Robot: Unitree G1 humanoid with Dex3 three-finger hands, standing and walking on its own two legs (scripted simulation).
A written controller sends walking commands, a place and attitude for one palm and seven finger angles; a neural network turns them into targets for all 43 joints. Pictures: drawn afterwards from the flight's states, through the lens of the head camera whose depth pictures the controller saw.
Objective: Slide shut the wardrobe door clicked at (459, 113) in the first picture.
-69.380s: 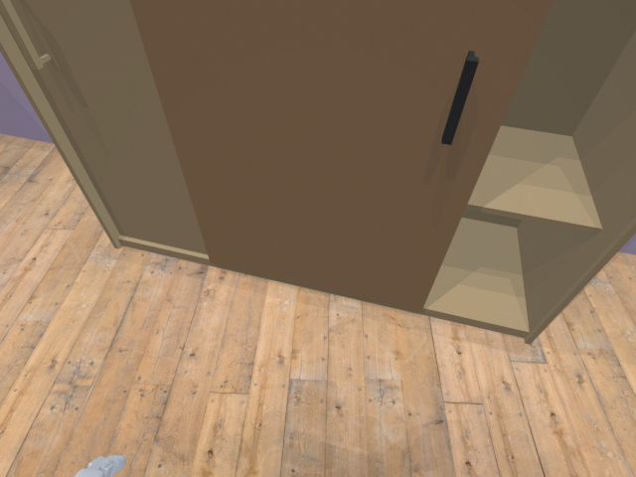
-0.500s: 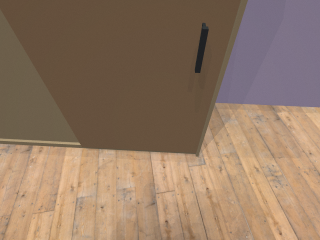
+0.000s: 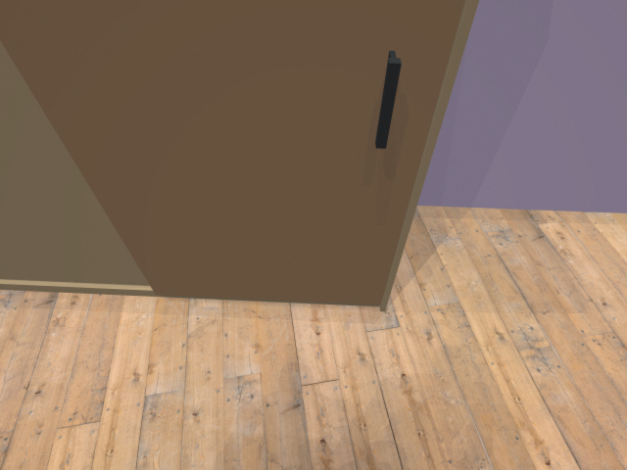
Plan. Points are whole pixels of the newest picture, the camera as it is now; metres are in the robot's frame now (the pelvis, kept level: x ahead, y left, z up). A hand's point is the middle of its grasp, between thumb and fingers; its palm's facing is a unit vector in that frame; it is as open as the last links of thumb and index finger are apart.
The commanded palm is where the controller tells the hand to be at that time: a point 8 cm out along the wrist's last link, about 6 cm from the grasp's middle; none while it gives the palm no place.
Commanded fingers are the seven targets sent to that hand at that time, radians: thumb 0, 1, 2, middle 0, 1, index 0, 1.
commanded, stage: take the last steps up to it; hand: left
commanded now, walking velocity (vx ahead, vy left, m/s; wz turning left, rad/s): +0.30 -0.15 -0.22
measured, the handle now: (386, 101) +0.73 -0.10 +0.09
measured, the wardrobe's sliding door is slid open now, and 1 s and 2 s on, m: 0.00 0.00 0.00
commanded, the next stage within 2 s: come to a stop and stand still in 0.70 s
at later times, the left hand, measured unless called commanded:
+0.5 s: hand out of the picture +0.06 +0.12 -0.19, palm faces -0.04 -0.99 -0.14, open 7.3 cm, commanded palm none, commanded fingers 0.00 0.90 0.90 -0.20 -0.30 -0.20 -0.30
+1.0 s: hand (294, 352) +0.34 +0.05 -0.18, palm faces -0.08 -0.97 -0.22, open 7.3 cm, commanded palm none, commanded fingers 0.00 0.90 0.90 -0.20 -0.30 -0.20 -0.30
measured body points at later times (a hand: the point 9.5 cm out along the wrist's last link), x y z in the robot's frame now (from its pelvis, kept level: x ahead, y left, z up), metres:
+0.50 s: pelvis +0.11 -0.04 -0.02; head +0.16 -0.03 +0.43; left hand +0.07 +0.18 -0.18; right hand +0.17 -0.29 -0.16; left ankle +0.21 +0.07 -0.74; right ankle -0.01 -0.11 -0.74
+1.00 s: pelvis +0.25 -0.12 -0.01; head +0.30 -0.13 +0.44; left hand +0.34 +0.10 -0.16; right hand +0.25 -0.37 -0.17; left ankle +0.27 +0.00 -0.74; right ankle +0.22 -0.23 -0.74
